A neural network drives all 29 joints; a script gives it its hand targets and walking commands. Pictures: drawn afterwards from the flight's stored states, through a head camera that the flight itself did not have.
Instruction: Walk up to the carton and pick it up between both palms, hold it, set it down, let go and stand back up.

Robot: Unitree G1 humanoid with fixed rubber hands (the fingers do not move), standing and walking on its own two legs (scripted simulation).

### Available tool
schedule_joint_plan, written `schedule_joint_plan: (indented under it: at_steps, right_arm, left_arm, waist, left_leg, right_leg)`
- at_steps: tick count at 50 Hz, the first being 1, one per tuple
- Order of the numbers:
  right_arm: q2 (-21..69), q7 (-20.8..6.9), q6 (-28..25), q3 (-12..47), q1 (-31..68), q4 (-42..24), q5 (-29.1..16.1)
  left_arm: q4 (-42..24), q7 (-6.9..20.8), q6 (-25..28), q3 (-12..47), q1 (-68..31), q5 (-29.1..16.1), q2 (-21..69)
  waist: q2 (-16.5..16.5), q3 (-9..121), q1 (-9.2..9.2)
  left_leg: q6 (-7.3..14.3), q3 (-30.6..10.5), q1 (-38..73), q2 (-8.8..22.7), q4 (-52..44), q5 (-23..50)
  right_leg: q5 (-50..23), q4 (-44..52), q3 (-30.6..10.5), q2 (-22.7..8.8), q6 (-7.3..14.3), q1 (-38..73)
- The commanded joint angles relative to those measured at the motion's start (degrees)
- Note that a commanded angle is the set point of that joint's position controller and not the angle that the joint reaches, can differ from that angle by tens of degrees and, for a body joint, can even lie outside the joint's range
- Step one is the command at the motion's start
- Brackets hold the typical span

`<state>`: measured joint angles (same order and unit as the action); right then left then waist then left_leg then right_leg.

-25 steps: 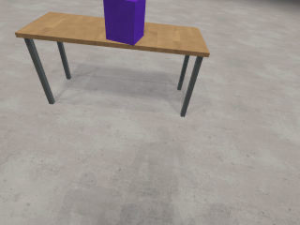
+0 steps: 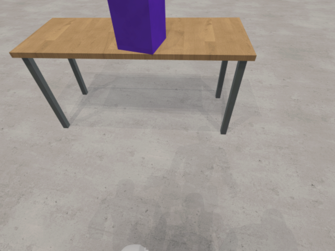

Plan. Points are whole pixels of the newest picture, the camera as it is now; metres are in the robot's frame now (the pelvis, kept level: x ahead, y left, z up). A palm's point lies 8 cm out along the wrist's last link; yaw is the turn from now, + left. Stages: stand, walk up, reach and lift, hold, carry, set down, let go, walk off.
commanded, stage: walk up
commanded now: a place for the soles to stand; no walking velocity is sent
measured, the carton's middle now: (139, 19) +1.24 +0.17 +0.07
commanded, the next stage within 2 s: none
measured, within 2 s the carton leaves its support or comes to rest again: neither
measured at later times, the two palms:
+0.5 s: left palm (63, 182) +0.35 +0.33 -0.08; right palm (251, 220) +0.24 -0.21 -0.07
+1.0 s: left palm (56, 162) +0.42 +0.38 -0.08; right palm (212, 126) +0.57 -0.15 -0.08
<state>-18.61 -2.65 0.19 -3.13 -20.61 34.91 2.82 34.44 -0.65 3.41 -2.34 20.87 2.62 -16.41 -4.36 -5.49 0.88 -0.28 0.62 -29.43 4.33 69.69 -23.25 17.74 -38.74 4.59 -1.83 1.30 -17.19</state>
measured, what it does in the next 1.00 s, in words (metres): walks ahead: left foot, then right foot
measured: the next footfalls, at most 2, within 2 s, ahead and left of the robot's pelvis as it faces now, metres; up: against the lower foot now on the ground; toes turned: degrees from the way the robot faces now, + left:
left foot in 0.22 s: +0.26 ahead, +0.19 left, +0.00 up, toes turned +6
right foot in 0.64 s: +0.43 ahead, -0.06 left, +0.00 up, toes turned -4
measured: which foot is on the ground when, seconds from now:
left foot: up 0.00-0.20, down 0.22-0.66, up 0.68-1.00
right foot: down 0.00-0.24, up 0.26-0.62, down 0.64-1.00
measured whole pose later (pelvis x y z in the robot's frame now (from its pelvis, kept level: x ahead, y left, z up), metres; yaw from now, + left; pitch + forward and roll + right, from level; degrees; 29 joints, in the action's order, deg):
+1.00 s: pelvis +0.42 +0.09 +0.00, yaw +1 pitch -3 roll -1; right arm -16.8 -3.5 -0.9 -2.7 -15.0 32.6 2.5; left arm 36.7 -0.1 3.3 -2.5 26.9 2.6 -18.2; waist -2.2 -4.6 4.7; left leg 0.3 2.2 -28.9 5.5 43.2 -16.0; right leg 22.0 -36.2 4.0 -4.4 -0.6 -11.2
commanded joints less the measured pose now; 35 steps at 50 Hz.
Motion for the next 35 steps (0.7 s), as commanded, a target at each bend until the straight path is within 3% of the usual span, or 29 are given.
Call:
schedule_joint_plan:
  at_steps: [1,3,6,8,9,10,11,12,13,14,15,17,18,21,24,26,29,31,32,33,34,35]
  right_arm:
    - [-2.0,-1.2,-0.9,-0.8,0.6,-5.1,-0.5]
    - [-1.2,-1.7,-1.6,-0.7,2.1,-5.7,-0.5]
    - [-1.5,-1.7,-2.4,-1.2,5.1,-6.0,-0.3]
    - [-2.0,-1.3,-3.0,-1.8,2.8,-5.7,-0.4]
    - [-3.0,-0.9,-3.4,-2.4,-1.3,-4.9,-0.3]
    - [-5.1,0.0,-4.0,-3.3,-6.8,-3.4,0.0]
    - [-9.5,0.9,-4.3,-4.4,-12.0,-2.6,1.1]
    - [-14.5,1.6,-4.2,-4.8,-12.3,-4.3,0.5]
    - [-13.9,2.3,-3.3,-4.8,-10.9,-3.3,-1.2]
    - [-12.3,2.7,-3.1,-4.1,-7.7,-3.7,-1.9]
    - [-11.8,3.0,-3.1,-3.8,-5.0,-3.8,-1.2]
    - [-8.9,3.0,-3.4,-2.6,0.6,-3.9,-0.5]
    - [-7.5,2.7,-3.6,-2.1,0.9,-3.3,-0.5]
    - [-7.2,2.5,-4.4,-1.6,-1.1,-1.4,-0.3]
    - [-7.2,2.4,-4.3,-1.5,-3.2,-0.3,-0.5]
    - [-8.5,2.2,-4.1,-1.9,-4.1,0.0,-0.5]
    - [-9.1,1.8,-3.5,-2.0,-2.7,-0.1,-0.5]
    - [-6.6,1.6,-2.9,-0.9,-4.9,-0.4,-0.3]
    - [-3.8,1.4,-2.7,0.3,-7.2,-1.0,-0.1]
    - [-1.5,1.0,-2.4,1.4,-10.1,-3.3,-0.2]
    - [-7.0,1.5,-0.9,-0.3,-5.8,-4.8,0.6]
    - [-8.2,1.5,-0.1,-1.1,-1.7,-5.7,0.9]
  left_arm:
    - [-2.3,0.1,2.2,-2.7,1.0,0.2,-9.6]
    - [-1.6,0.4,2.2,-2.9,1.0,0.3,-10.5]
    - [-1.3,0.8,1.8,-3.4,2.5,-0.1,-11.4]
    - [-1.4,1.0,1.1,-3.3,1.8,0.0,-11.5]
    - [-1.6,1.1,0.6,-2.9,1.6,0.3,-10.9]
    - [-1.7,1.3,0.1,-1.9,3.5,0.5,-8.5]
    - [-3.3,1.7,0.0,-0.2,6.5,0.5,-3.9]
    - [-6.4,1.9,-0.5,-0.2,7.2,-0.1,-3.3]
    - [-7.4,1.5,-1.7,-1.6,1.9,0.5,-8.3]
    - [-8.1,1.6,-2.2,-1.8,-0.9,0.1,-9.2]
    - [-7.3,1.8,-2.2,-1.6,0.9,-0.5,-7.6]
    - [-5.7,2.2,-2.1,-2.0,4.2,-0.7,-6.7]
    - [-5.1,2.6,-2.0,-2.0,4.8,-0.6,-6.2]
    - [-5.3,3.3,-2.0,-2.0,2.1,-0.6,-4.8]
    - [-6.7,3.6,-1.2,-2.1,-3.7,-0.9,-3.8]
    - [-7.1,3.7,-0.8,-2.2,-4.6,-0.7,-3.3]
    - [-6.9,3.3,-0.1,-3.0,-1.5,-0.5,-3.5]
    - [-5.2,2.1,0.4,-4.1,5.6,-0.1,-5.5]
    - [-4.3,1.2,0.7,-4.7,11.7,0.5,-8.2]
    - [-5.3,0.3,0.8,-5.5,14.4,1.4,-13.7]
    - [-4.6,-0.5,-0.2,-6.0,13.4,-0.2,-15.2]
    - [-4.9,-0.9,-0.5,-5.0,10.3,-1.1,-13.2]
  waist:
    - [13.6,-1.7,0.44]
    - [13.5,-0.6,0.57]
    - [13.1,0.6,1.57]
    - [10.8,0.5,-0.39]
    - [7.6,1.3,-2.68]
    - [1.0,3.6,-5.19]
    - [-10.2,8.6,-7.66]
    - [-15.3,8.9,-7.3]
    - [-5.2,6.2,-8.4]
    - [-1.4,1.2,-6.92]
    - [-3.4,-0.7,-5.21]
    - [-5.4,-0.7,-2.04]
    - [-6.8,0.0,-1.62]
    - [-6.5,0.8,-2.52]
    - [-4.7,-1.6,-4.53]
    - [-4.6,0.4,-4.5]
    - [-2.7,1.5,-1.69]
    - [3.4,3.6,1.56]
    - [11.8,8.5,4.34]
    - [22.4,10.4,4.74]
    - [15.3,6.5,5.79]
    - [10.1,0.9,4.84]
  left_leg:
    - [-1.0,-1.6,-5.8,3.6,-11.5,3.9]
    - [-0.2,-0.7,-2.5,4.0,-19.7,7.3]
    - [1.0,2.5,4.0,1.7,-26.9,10.7]
    - [2.2,4.0,11.7,0.3,-31.6,12.8]
    - [2.7,5.3,18.9,-1.6,-32.5,11.9]
    - [3.5,3.9,26.6,-3.2,-34.0,8.4]
    - [7.0,-10.6,34.5,5.9,-38.8,-3.8]
    - [13.5,-38.5,34.4,19.0,-52.0,-15.3]
    - [17.1,-45.6,28.5,22.0,-58.4,-26.9]
    - [15.5,-38.9,24.3,19.7,-57.7,-25.2]
    - [14.9,-31.6,21.7,18.0,-55.9,-19.0]
    - [13.0,-19.5,13.5,13.7,-55.1,-13.4]
    - [12.4,-15.3,11.6,11.3,-54.9,-8.9]
    - [14.4,-12.4,13.2,11.9,-55.2,-2.6]
    - [14.0,-9.3,15.3,10.9,-53.7,2.9]
    - [13.3,-7.6,14.9,10.6,-52.1,4.1]
    - [11.8,-4.7,9.4,10.2,-47.3,2.6]
    - [9.0,-0.4,5.8,6.9,-33.3,9.1]
    - [5.9,4.1,0.8,3.2,-16.6,8.5]
    - [1.8,4.4,-9.5,-3.4,-0.9,-9.1]
    - [1.6,-0.9,-12.8,-2.3,4.2,-12.1]
    - [1.1,-2.9,-14.1,-0.8,7.9,-6.7]
  right_leg:
    - [2.3,24.4,-17.1,-14.4,13.6,-0.7]
    - [1.6,22.7,-12.6,-13.0,12.6,-0.5]
    - [5.6,20.5,-10.2,-12.6,11.1,-1.4]
    - [7.9,17.0,-8.8,-13.0,9.8,-4.6]
    - [7.1,11.6,-6.9,-12.1,8.5,-7.2]
    - [1.5,-0.9,-3.3,-8.9,6.6,-9.7]
    - [2.8,-21.4,2.3,-3.2,2.8,-16.4]
    - [17.4,-32.5,-1.2,3.0,-0.3,-25.6]
    - [16.0,-37.6,-7.0,-0.3,-0.2,-26.9]
    - [9.9,-39.2,-9.0,-1.7,-0.3,-28.3]
    - [7.2,-38.4,-7.7,-2.5,-0.6,-28.3]
    - [4.9,-30.0,-8.1,-4.7,-1.3,-21.1]
    - [4.3,-27.5,-7.0,-3.9,-1.6,-17.6]
    - [2.3,-19.3,-5.1,-3.9,-2.3,-17.3]
    - [-1.7,-8.6,-3.6,-3.5,-1.7,-17.3]
    - [-4.4,-3.5,-2.3,-2.4,-0.8,-11.8]
    - [-8.2,2.0,-0.2,-0.2,0.5,1.5]
    - [-4.0,3.8,-0.2,2.5,1.8,12.9]
    - [3.1,6.4,-10.0,-3.8,4.6,21.4]
    - [15.7,17.2,-39.1,-19.6,10.4,24.7]
    - [26.7,24.7,-49.4,-24.5,15.1,17.9]
    - [26.8,25.5,-45.8,-23.2,14.5,12.5]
